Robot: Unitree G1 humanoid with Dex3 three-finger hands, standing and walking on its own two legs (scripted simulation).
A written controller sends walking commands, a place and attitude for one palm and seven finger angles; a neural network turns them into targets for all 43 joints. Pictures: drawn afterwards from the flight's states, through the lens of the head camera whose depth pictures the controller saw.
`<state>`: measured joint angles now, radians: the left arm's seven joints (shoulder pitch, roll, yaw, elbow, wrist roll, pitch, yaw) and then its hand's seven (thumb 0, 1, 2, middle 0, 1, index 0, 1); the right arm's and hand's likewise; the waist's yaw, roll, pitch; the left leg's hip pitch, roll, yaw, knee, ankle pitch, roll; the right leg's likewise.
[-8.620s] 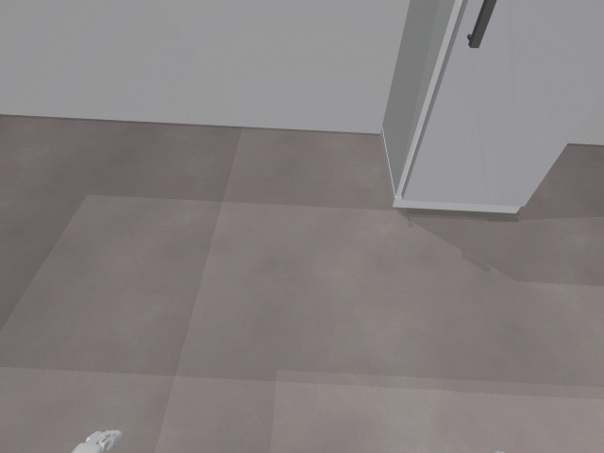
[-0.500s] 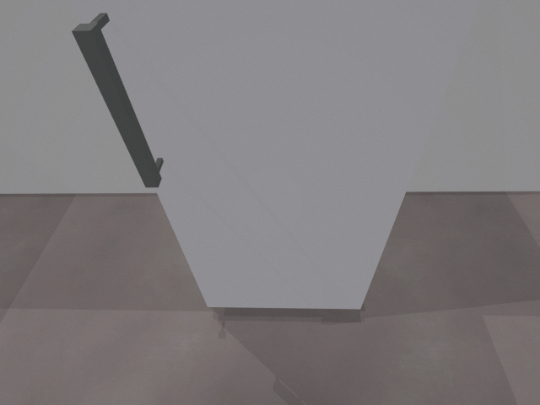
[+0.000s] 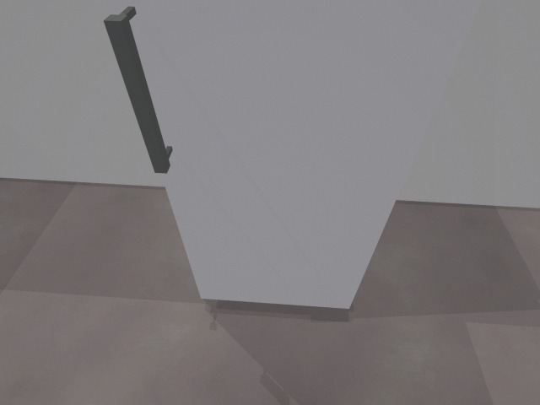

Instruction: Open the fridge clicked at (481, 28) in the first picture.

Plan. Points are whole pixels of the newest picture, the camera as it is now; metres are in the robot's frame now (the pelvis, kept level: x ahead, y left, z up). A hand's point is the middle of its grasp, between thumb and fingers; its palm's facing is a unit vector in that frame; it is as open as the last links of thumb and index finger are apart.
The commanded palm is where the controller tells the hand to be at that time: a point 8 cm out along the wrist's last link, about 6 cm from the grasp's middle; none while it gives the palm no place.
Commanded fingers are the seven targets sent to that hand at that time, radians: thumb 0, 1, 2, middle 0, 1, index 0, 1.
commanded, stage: come to a stop and stand still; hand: left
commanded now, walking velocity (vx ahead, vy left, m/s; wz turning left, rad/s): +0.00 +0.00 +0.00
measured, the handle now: (148, 100) +0.56 +0.27 +0.17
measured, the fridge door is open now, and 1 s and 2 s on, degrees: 0 0 0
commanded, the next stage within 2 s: look again from close up in 0.68 s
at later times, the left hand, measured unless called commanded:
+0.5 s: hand out of the picture +0.02 +0.20 -0.18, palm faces +0.03 -0.97 -0.22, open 7.3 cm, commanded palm none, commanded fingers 0.00 0.90 0.90 -0.20 -0.30 -0.20 -0.30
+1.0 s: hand out of the picture +0.04 +0.19 -0.17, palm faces +0.03 -0.98 -0.21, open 7.4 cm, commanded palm none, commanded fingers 0.00 0.90 0.90 -0.20 -0.30 -0.20 -0.30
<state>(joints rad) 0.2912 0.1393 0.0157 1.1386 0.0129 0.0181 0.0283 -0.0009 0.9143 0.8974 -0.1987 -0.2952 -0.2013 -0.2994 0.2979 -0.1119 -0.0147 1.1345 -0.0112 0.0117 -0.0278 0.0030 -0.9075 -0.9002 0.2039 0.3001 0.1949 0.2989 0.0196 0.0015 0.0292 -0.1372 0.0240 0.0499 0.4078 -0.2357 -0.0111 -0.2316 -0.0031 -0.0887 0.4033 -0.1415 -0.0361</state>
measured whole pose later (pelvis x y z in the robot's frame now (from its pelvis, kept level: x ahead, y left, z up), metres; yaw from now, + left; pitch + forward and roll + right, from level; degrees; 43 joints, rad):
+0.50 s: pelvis +0.01 +0.03 -0.01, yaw +0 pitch -1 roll +1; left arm 0.31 0.14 0.00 1.11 0.02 -0.02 0.03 0.01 0.91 0.90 -0.20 -0.30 -0.20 -0.30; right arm 0.38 -0.12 0.01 1.07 -0.01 -0.03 -0.02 0.00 -0.91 -0.90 0.20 0.30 0.19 0.30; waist -0.01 0.03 -0.03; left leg -0.17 -0.02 0.06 0.49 -0.30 0.03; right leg -0.28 -0.04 -0.07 0.51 -0.21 -0.01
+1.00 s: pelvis +0.02 +0.02 +0.00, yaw +0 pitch -2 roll +1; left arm 0.26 0.16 0.00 1.10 0.01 -0.02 0.03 0.00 0.91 0.90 -0.20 -0.30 -0.20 -0.30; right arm 0.27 -0.19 0.01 1.11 -0.01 -0.03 -0.03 0.00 -0.91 -0.90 0.20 0.30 0.19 0.30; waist 0.01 0.00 0.04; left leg -0.11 -0.01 0.05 0.42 -0.28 0.01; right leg -0.23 -0.04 -0.07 0.47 -0.21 -0.01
